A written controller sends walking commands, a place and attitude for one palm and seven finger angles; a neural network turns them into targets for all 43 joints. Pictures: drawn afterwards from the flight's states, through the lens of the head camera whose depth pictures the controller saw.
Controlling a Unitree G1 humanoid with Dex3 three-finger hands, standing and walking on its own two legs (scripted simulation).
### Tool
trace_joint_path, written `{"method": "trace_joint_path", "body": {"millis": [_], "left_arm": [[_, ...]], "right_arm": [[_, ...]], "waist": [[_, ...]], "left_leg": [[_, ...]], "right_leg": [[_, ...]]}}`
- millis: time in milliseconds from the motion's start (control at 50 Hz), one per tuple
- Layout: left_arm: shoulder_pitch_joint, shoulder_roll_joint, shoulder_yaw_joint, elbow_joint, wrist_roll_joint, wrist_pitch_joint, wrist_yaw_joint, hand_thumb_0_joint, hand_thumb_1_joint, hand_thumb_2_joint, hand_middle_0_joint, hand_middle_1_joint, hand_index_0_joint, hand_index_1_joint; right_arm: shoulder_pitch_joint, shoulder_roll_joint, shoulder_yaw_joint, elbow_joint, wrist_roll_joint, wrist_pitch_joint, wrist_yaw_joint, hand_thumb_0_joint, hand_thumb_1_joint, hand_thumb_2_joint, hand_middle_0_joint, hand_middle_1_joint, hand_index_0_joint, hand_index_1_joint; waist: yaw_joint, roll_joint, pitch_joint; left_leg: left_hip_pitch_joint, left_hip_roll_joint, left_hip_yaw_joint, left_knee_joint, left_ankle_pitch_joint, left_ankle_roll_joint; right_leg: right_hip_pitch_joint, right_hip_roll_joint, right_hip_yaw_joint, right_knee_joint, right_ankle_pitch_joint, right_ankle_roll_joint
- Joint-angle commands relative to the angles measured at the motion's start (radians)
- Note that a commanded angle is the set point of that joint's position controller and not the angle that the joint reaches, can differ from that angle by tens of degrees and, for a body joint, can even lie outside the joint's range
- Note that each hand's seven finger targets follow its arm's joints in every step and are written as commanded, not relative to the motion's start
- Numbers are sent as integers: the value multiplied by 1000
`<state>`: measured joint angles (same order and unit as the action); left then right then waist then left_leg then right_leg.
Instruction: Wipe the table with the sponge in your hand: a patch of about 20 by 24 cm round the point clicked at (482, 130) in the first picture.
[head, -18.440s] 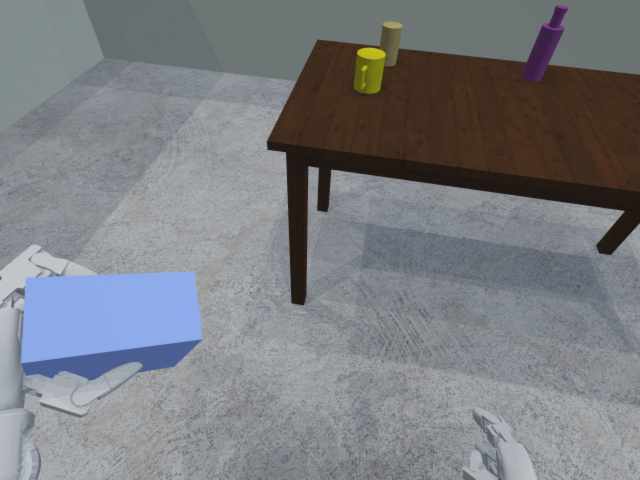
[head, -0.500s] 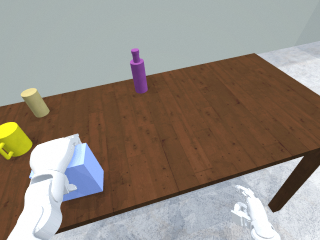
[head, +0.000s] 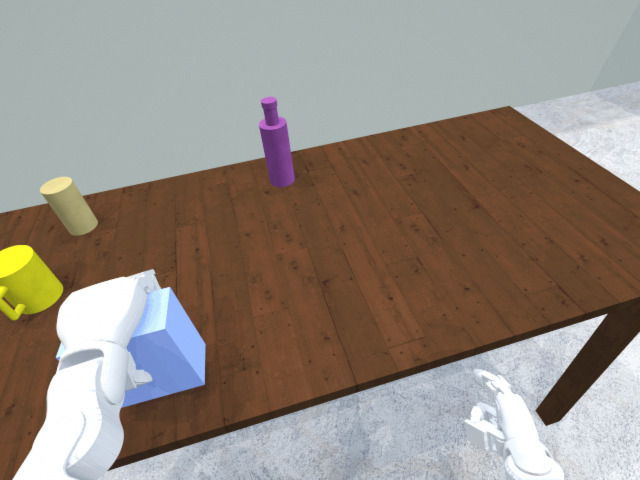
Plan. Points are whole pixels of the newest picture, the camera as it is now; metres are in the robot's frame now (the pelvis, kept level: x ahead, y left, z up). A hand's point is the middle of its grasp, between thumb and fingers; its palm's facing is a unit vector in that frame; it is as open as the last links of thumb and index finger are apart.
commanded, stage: lower the sponge onto the table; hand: left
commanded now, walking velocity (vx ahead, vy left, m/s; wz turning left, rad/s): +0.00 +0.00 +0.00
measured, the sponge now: (148, 359) +0.23 +0.28 +0.03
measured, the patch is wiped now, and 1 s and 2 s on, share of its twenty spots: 0.00 0.00 0.15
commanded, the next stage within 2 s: wipe forward along the first lane in 1.12 s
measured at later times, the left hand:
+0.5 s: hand (136, 345) +0.23 +0.28 +0.07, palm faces -0.02 -0.12 -0.99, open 10.4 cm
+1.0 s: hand (145, 348) +0.23 +0.28 +0.05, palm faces -0.01 -0.11 -0.99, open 10.4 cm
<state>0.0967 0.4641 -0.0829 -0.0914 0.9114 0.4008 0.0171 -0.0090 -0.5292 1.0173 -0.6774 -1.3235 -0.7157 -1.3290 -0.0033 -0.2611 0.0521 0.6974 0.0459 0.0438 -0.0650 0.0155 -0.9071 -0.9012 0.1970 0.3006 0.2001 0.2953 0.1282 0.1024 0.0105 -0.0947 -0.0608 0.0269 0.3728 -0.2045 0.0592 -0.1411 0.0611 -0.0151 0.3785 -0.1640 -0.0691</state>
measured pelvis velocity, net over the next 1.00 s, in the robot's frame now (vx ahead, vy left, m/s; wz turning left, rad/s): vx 0.01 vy -0.01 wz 0.00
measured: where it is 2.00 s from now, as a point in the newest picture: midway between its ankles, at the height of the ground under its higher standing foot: outside the picture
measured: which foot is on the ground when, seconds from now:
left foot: down 0.00-1.00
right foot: down 0.00-1.00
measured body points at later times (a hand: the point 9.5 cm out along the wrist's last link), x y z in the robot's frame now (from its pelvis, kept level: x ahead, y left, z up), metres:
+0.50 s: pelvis +0.01 +0.00 +0.00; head -0.01 -0.04 +0.45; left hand +0.22 +0.28 +0.12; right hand +0.26 -0.20 -0.08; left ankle +0.00 +0.08 -0.74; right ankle +0.03 -0.08 -0.74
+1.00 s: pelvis +0.01 -0.01 +0.00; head -0.01 -0.04 +0.45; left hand +0.23 +0.28 +0.11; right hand +0.25 -0.21 -0.09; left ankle +0.00 +0.08 -0.74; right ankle +0.03 -0.08 -0.74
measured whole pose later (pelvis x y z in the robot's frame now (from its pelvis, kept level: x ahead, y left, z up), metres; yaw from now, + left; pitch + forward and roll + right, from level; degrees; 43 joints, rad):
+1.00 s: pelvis +0.01 -0.01 +0.00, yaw +0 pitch -3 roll +0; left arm 0.13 0.43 -0.09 -0.01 0.93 0.36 0.08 -0.01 -0.53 1.02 -0.68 -1.32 -0.72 -1.33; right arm 0.02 -0.25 0.04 0.70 0.04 0.05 -0.06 0.02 -0.91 -0.90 0.20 0.30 0.20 0.30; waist 0.12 0.09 -0.01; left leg -0.13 -0.05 0.03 0.40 -0.22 0.05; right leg -0.17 0.07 -0.01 0.39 -0.17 -0.08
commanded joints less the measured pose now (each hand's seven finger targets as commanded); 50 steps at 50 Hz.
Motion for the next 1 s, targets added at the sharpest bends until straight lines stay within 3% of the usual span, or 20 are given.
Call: {"method": "trace_joint_path", "body": {"millis": [0,60,140,200,240,260,340,360,440,500,540,560,640,660,740,760,840,860,940,980], "left_arm": [[-272,228,136,-169,31,11,33,0,100,1300,-1200,-1600,-1200,-1600],[-244,219,135,-223,27,2,31,0,100,1300,-1200,-1600,-1200,-1600],[-226,270,183,-220,30,-5,36,0,100,1300,-1200,-1600,-1200,-1600],[-203,228,155,-199,23,-7,37,0,100,1300,-1200,-1600,-1200,-1600],[-184,282,206,-213,25,-2,43,0,100,1300,-1200,-1600,-1200,-1600],[-168,217,155,-210,18,1,39,0,100,1300,-1200,-1600,-1200,-1600],[-218,246,162,-219,26,-11,40,0,100,1300,-1200,-1600,-1200,-1600],[-206,184,109,-234,24,-14,37,0,100,1300,-1200,-1600,-1200,-1600],[-196,254,176,-224,32,-42,57,0,100,1300,-1200,-1600,-1200,-1600],[-196,210,145,-192,42,-47,69,0,100,1300,-1200,-1600,-1200,-1600],[-202,254,182,-204,43,-43,83,0,100,1300,-1200,-1600,-1200,-1600],[-198,184,127,-196,42,-38,81,0,100,1300,-1200,-1600,-1200,-1600],[-180,228,163,-165,35,-21,86,0,100,1300,-1200,-1600,-1200,-1600],[-209,152,93,-165,35,-17,79,0,100,1300,-1200,-1600,-1200,-1600],[-248,189,108,-160,47,-28,79,0,100,1300,-1200,-1600,-1200,-1600],[-239,135,67,-159,45,-32,79,0,100,1300,-1200,-1600,-1200,-1600],[-228,239,168,-128,61,-48,99,0,100,1300,-1200,-1600,-1200,-1600],[-204,159,110,-129,52,-45,99,0,100,1300,-1200,-1600,-1200,-1600],[-147,216,169,-103,39,-37,109,0,100,1300,-1200,-1600,-1200,-1600],[-138,155,117,-97,38,-32,103,0,100,1300,-1200,-1600,-1200,-1600]], "right_arm": [[-228,-100,-35,-179,2,-48,-6,0,-900,-900,200,300,200,300],[-234,-92,-33,-198,1,-53,-3,0,-900,-900,200,300,200,300],[-232,-99,-36,-189,0,-51,-1,0,-900,-900,200,300,200,300],[-217,-98,-38,-186,-1,-50,1,0,-900,-900,200,300,200,300],[-230,-104,-37,-187,-1,-46,2,0,-900,-900,200,300,200,300],[-220,-96,-37,-194,1,-45,3,0,-900,-900,200,300,200,300],[-224,-103,-39,-188,2,-49,-1,0,-900,-900,200,300,200,300],[-216,-93,-40,-201,1,-53,-1,0,-900,-900,200,300,200,300],[-208,-100,-43,-187,-4,-58,-1,0,-900,-900,200,300,200,300],[-198,-96,-46,-179,-5,-55,0,0,-900,-900,200,300,200,300],[-208,-99,-44,-181,-4,-55,-1,0,-900,-900,200,300,200,300],[-205,-90,-44,-188,-3,-55,0,0,-900,-900,200,300,200,300],[-212,-100,-44,-179,2,-50,1,0,-900,-900,200,300,200,300],[-212,-92,-43,-188,3,-51,0,0,-900,-900,200,300,200,300],[-207,-96,-45,-183,2,-55,-2,0,-900,-900,200,300,200,300],[-198,-90,-46,-193,1,-59,-2,0,-900,-900,200,300,200,300],[-192,-101,-49,-172,-3,-55,-2,0,-900,-900,200,300,200,300],[-196,-89,-49,-188,-1,-57,-1,0,-900,-900,200,300,200,300],[-195,-102,-53,-172,0,-49,3,0,-900,-900,200,300,200,300],[-197,-95,-53,-179,3,-49,5,0,-900,-900,200,300,200,300]], "waist": [[-3,-68,-176],[6,-11,-209],[9,-33,-191],[3,-59,-193],[16,-40,-196],[3,-48,-195],[-2,-33,-188],[-5,-14,-206],[4,-42,-200],[1,-38,-196],[7,-27,-200],[-1,-27,-200],[-1,-48,-176],[-14,-39,-182],[-12,-39,-181],[-15,-37,-191],[2,-62,-209],[1,-53,-214],[4,-64,-188],[-1,-64,-181]], "left_leg": [[-20,29,-136,-52,153,-20],[-12,28,-138,-46,174,-17],[-7,29,-144,-43,180,-18],[-14,31,-136,-37,198,-20],[-14,26,-141,-37,198,-20],[-23,28,-132,-32,201,-16],[-5,29,-141,-31,181,-16],[-4,27,-134,-28,189,-13],[-5,30,-142,-25,189,-16],[-13,30,-137,-28,201,-22],[-12,28,-143,-34,181,-21],[-18,29,-133,-29,188,-18],[-27,26,-138,-34,165,-20],[-31,28,-129,-33,156,-16],[-18,27,-137,-33,132,-15],[-27,28,-132,-32,136,-12],[-32,25,-135,-29,152,-16],[-39,24,-124,-24,166,-12],[-46,22,-129,-21,163,-17],[-50,24,-122,-16,162,-16]], "right_leg": [[70,-49,172,-71,34,-24],[101,-50,176,-57,60,-30],[86,-45,200,-66,61,-31],[91,-53,177,-59,94,-25],[103,-49,210,-58,99,-35],[102,-52,175,-53,104,-26],[65,-43,199,-65,70,-30],[77,-48,168,-56,82,-26],[74,-42,201,-59,88,-31],[65,-45,169,-56,93,-26],[69,-39,199,-60,71,-33],[69,-43,170,-55,80,-28],[57,-41,194,-68,53,-29],[52,-45,164,-63,47,-22],[28,-36,186,-70,13,-26],[39,-39,155,-59,23,-22],[62,-36,194,-59,44,-28],[74,-44,165,-49,67,-23],[64,-42,200,-57,77,-27],[49,-48,177,-56,74,-21]]}}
